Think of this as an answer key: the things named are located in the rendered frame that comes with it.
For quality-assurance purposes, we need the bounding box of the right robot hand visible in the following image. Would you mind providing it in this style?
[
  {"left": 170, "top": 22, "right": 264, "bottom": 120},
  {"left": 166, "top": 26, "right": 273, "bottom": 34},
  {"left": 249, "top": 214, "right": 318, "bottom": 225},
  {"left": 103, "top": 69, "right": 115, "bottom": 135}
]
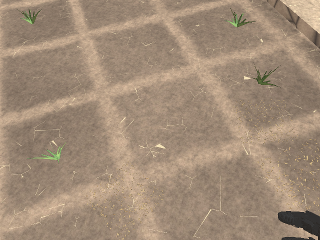
[{"left": 278, "top": 210, "right": 320, "bottom": 240}]

